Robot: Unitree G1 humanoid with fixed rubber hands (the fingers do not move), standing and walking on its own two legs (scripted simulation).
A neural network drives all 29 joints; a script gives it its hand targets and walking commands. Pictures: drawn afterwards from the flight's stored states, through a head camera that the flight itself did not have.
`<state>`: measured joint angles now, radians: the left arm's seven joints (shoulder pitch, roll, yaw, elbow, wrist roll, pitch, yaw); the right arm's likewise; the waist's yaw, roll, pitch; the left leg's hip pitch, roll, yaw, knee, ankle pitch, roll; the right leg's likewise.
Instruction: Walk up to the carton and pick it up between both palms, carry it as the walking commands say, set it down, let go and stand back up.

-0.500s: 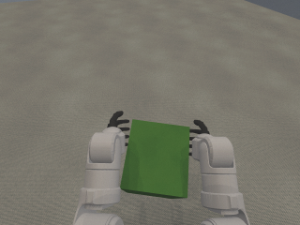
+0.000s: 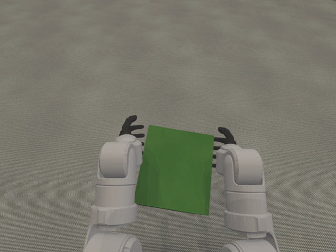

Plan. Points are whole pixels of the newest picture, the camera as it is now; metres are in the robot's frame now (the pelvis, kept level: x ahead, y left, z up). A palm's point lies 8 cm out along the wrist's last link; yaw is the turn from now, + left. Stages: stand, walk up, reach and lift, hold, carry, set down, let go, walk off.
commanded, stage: carry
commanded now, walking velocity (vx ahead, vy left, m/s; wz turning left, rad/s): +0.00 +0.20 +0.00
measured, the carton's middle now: (172, 175) +0.31 +0.01 -0.01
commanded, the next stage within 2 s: none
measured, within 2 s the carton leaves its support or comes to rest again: neither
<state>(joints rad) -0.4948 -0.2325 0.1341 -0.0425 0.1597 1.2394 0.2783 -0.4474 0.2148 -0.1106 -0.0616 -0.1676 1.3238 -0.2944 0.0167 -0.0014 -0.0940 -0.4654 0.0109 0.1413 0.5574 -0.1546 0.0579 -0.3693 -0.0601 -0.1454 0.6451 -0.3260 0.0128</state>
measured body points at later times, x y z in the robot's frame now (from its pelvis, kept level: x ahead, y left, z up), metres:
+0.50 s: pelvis -0.09 +0.11 +0.01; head -0.07 +0.13 +0.46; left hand +0.23 +0.25 +0.09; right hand +0.23 +0.01 +0.09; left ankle -0.04 +0.21 -0.72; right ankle -0.08 -0.01 -0.67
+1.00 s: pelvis -0.17 +0.24 +0.01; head -0.15 +0.25 +0.46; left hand +0.16 +0.36 +0.09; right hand +0.14 +0.13 +0.09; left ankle -0.12 +0.35 -0.72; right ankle -0.15 +0.08 -0.68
